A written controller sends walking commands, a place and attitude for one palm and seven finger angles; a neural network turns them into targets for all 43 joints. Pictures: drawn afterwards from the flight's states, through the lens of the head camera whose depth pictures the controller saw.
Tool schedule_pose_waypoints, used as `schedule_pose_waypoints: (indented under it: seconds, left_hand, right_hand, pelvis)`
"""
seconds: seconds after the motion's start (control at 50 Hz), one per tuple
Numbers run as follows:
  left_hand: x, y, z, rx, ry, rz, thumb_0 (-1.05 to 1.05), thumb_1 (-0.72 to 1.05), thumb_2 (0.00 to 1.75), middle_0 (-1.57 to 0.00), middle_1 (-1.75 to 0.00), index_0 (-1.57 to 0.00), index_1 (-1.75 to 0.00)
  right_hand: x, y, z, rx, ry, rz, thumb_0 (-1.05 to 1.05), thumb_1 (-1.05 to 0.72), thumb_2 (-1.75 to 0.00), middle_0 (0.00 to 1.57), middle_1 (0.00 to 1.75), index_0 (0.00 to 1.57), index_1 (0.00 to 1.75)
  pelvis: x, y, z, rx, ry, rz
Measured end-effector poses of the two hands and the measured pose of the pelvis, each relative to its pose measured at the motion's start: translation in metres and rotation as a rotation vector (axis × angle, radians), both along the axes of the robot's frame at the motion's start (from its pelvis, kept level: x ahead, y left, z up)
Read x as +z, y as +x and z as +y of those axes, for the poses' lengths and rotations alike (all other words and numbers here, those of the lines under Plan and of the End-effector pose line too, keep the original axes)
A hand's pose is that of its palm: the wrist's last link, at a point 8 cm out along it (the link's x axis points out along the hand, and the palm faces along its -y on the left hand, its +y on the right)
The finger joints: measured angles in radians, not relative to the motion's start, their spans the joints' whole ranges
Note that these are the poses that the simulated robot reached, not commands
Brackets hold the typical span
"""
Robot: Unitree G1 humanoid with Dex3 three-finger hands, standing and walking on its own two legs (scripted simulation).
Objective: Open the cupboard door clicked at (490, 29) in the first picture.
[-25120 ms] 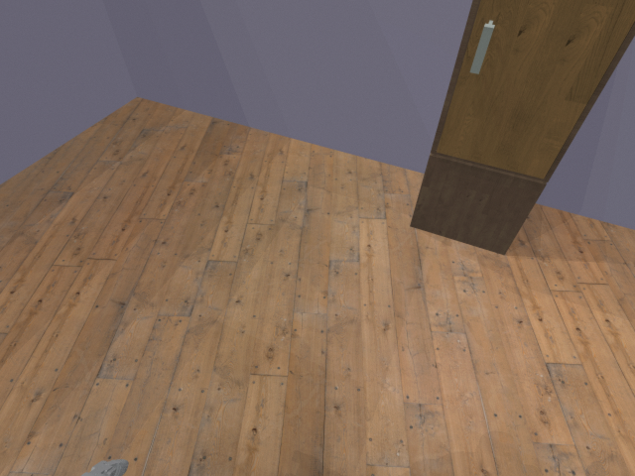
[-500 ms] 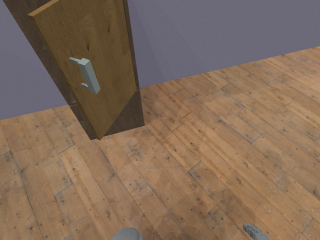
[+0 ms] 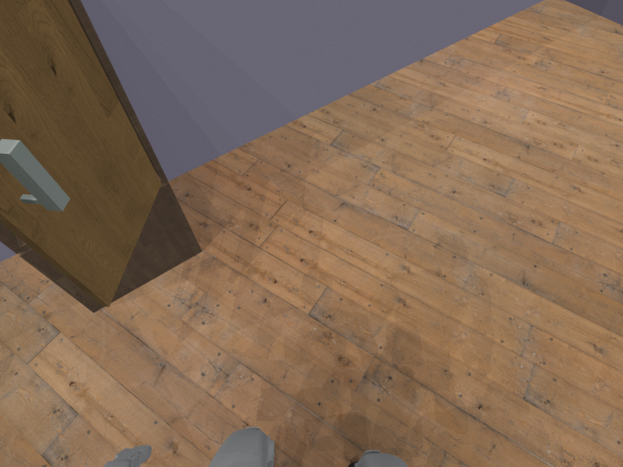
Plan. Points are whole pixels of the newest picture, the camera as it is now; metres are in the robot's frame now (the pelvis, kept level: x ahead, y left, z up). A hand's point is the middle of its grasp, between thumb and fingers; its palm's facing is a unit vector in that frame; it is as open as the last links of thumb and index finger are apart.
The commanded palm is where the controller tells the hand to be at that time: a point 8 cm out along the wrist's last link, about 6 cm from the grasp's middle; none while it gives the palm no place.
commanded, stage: walk to a spot facing it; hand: left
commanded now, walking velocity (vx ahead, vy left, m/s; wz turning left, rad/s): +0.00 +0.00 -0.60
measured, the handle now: (20, 176) +0.46 +0.46 +0.05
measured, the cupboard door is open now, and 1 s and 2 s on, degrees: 48 48 48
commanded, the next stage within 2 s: turn to face it in 1.84 s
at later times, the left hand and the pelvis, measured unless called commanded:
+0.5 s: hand (254, 381) +0.24 +0.11 -0.15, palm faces -0.31 -0.92 -0.24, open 7.4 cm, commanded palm none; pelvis +0.07 -0.05 +0.00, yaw -18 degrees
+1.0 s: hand (349, 273) +0.43 -0.03 -0.14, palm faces -0.55 -0.81 -0.19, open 7.4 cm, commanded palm none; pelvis +0.24 -0.13 +0.01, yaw -33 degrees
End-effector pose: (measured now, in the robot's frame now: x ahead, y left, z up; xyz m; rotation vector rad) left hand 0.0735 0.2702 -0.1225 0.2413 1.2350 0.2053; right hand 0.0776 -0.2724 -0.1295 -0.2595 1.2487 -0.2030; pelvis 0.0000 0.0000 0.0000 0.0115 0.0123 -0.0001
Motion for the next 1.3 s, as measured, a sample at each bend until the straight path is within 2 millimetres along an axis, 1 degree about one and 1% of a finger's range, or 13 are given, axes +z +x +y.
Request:
schedule_pose_waypoints:
  seconds: [0.12,0.22,0.34,0.44,0.52,0.64,0.74,0.86,0.96,1.04,1.08,1.14,1.3]
  left_hand:
    - [-0.013,0.021,-0.008,-0.078,-0.064,0.023,0.01,0.90,0.90,-0.20,-0.30,-0.20,-0.30]
    - [-0.005,0.062,-0.021,-0.154,-0.107,-0.013,0.01,0.90,0.90,-0.20,-0.30,-0.20,-0.30]
    - [0.012,0.125,-0.061,-0.286,-0.115,-0.075,0.01,0.91,0.90,-0.20,-0.30,-0.19,-0.30]
    - [0.005,0.170,-0.099,-0.369,-0.081,-0.140,0.01,0.90,0.90,-0.20,-0.30,-0.20,-0.30]
    - [0.006,0.172,-0.113,-0.386,-0.072,-0.084,0.00,0.90,0.90,-0.20,-0.30,-0.20,-0.30]
    - [-0.004,0.176,-0.118,-0.403,-0.097,0.057,0.00,0.90,0.90,-0.20,-0.30,-0.20,-0.30]
    - [-0.024,0.207,-0.119,-0.427,-0.102,0.134,0.01,0.90,0.90,-0.20,-0.30,-0.20,-0.30]
    - [-0.007,0.287,-0.164,-0.496,-0.120,0.061,0.01,0.91,0.90,-0.20,-0.30,-0.19,-0.30]
    - [0.007,0.355,-0.230,-0.599,-0.131,-0.016,0.01,0.91,0.90,-0.19,-0.30,-0.19,-0.30]
    - [0.002,0.405,-0.287,-0.667,-0.121,-0.096,0.01,0.91,0.90,-0.19,-0.30,-0.19,-0.30]
    - [0.001,0.417,-0.305,-0.656,-0.120,-0.124,0.00,0.91,0.90,-0.20,-0.30,-0.19,-0.30]
    - [0.003,0.419,-0.320,-0.635,-0.111,-0.089,0.00,0.91,0.90,-0.20,-0.30,-0.20,-0.30]
    - [0.001,0.420,-0.321,-0.570,-0.073,0.076,-0.01,0.94,0.90,-0.20,-0.30,-0.20,-0.30]
  right_hand:
    - [0.011,-0.022,0.007,-0.075,-0.026,-0.057,0.00,-0.91,-0.90,0.20,0.30,0.20,0.30]
    - [0.019,-0.064,0.017,-0.132,-0.008,0.010,0.00,-0.91,-0.90,0.20,0.30,0.20,0.30]
    - [0.016,-0.109,0.014,-0.256,0.047,0.108,0.00,-0.91,-0.90,0.20,0.30,0.20,0.30]
    - [-0.010,-0.127,-0.006,-0.361,0.085,0.168,0.01,-0.91,-0.90,0.20,0.30,0.20,0.30]
    - [-0.004,-0.091,-0.024,-0.395,0.076,0.117,0.01,-0.91,-0.90,0.20,0.30,0.20,0.30]
    - [0.017,0.001,-0.043,-0.401,0.047,-0.086,0.01,-0.91,-0.90,0.20,0.30,0.20,0.30]
    - [0.015,0.054,-0.049,-0.411,-0.006,-0.201,0.00,-0.91,-0.90,0.20,0.30,0.20,0.30]
    - [0.015,0.039,-0.030,-0.492,0.068,-0.055,0.00,-0.91,-0.90,0.20,0.30,0.20,0.30]
    - [0.007,0.007,-0.022,-0.608,0.158,0.108,0.00,-0.92,-0.90,0.20,0.30,0.20,0.30]
    - [-0.011,-0.013,-0.029,-0.687,0.223,0.220,0.00,-0.91,-0.90,0.20,0.30,0.20,0.30]
    - [-0.017,-0.011,-0.041,-0.700,0.243,0.267,0.01,-0.91,-0.90,0.20,0.30,0.20,0.30]
    - [-0.012,0.016,-0.073,-0.707,0.222,0.249,0.01,-0.91,-0.90,0.20,0.30,0.20,0.30]
    - [0.008,0.150,-0.170,-0.652,0.136,0.002,0.01,-0.91,-0.90,0.20,0.30,0.20,0.30]
  pelvis:
    - [-0.002,0.006,0.013,-0.079,-0.017,0.019]
    - [0.009,0.014,0.007,-0.143,-0.023,0.019]
    - [0.014,0.034,-0.014,-0.233,-0.033,0.032]
    - [-0.005,0.052,-0.040,-0.292,-0.011,0.020]
    - [0.004,0.072,-0.048,-0.334,-0.015,0.011]
    - [0.012,0.114,-0.054,-0.413,-0.001,0.008]
    - [-0.002,0.158,-0.057,-0.484,-0.024,0.005]
    - [0.013,0.194,-0.083,-0.525,-0.005,0.023]
    - [0.015,0.225,-0.115,-0.565,0.003,0.026]
    - [-0.001,0.248,-0.156,-0.576,0.029,0.007]
    - [-0.005,0.258,-0.170,-0.581,0.015,-0.003]
    - [0.003,0.276,-0.188,-0.582,-0.002,-0.006]
    - [0.018,0.335,-0.234,-0.606,-0.003,0.012]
